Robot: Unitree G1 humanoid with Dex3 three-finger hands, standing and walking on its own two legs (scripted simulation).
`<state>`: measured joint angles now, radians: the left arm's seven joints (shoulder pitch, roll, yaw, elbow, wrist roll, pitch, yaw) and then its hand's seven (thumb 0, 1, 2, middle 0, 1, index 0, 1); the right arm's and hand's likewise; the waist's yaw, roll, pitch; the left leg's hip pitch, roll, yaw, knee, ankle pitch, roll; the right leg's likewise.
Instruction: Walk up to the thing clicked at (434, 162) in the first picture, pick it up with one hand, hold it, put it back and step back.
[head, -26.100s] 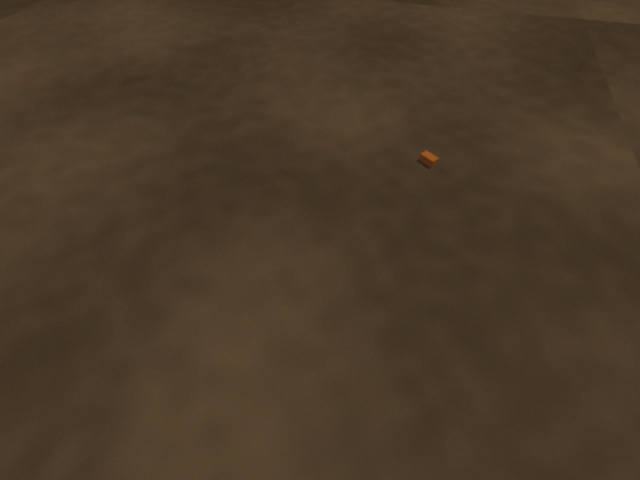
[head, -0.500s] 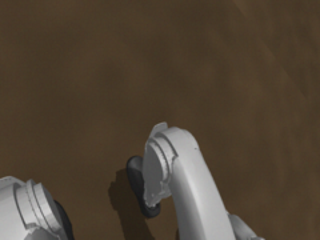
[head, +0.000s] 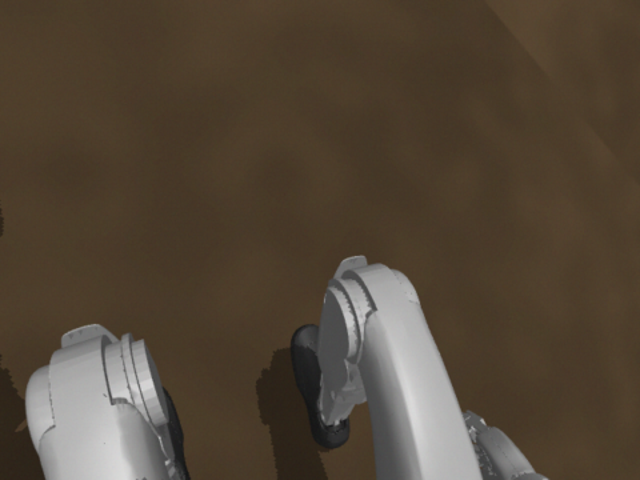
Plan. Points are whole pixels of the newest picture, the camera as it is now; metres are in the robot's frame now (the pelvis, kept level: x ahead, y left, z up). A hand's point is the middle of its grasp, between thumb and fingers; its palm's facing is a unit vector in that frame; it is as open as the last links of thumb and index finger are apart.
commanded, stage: lift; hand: left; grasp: from above
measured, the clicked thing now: out of the picture +0.52 +0.35 -0.20
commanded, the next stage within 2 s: hold in 1.80 s
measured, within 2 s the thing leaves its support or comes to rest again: neither
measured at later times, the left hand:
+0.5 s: hand out of the picture +0.46 +0.35 -0.08, palm faces -0.48 -0.10 -0.87, open 7.5 cm
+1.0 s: hand out of the picture +0.37 +0.32 +0.12, palm faces -0.41 -0.12 -0.90, open 7.5 cm
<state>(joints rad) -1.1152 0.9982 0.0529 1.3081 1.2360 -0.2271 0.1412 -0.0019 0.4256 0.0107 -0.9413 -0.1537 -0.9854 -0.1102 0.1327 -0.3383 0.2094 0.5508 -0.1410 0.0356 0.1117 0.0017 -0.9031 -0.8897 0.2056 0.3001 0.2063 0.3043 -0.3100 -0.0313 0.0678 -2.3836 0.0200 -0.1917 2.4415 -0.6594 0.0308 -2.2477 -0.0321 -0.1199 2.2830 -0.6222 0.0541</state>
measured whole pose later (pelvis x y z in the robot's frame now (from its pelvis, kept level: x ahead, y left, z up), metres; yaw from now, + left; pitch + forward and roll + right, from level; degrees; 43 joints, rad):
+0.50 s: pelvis -0.01 +0.00 +0.04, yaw +3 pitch +35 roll -11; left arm -0.92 0.87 0.08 1.02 1.11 -0.23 -0.05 -0.01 0.44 0.05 -0.90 -0.20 -0.94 -0.16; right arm 0.21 -0.31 0.11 0.58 -0.07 0.13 0.06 0.00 -0.92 -0.90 0.21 0.30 0.21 0.30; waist -0.24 0.04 -0.03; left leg -2.29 0.02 -0.13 2.30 -0.63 0.04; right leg -2.18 -0.05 -0.08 2.17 -0.61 0.05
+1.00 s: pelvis +0.00 +0.00 +0.19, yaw +8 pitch +29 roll -5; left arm -0.56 0.63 -0.03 0.71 0.97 -0.12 -0.01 -0.01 0.46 0.06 -0.86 -0.24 -0.91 -0.19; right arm 0.12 -0.26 0.01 0.63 0.01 0.09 -0.01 0.01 -0.91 -0.89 0.21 0.30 0.21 0.30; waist -0.10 0.06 -0.14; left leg -1.74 0.04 -0.05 1.82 -0.60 0.02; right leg -1.68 -0.04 -0.04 1.74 -0.57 0.04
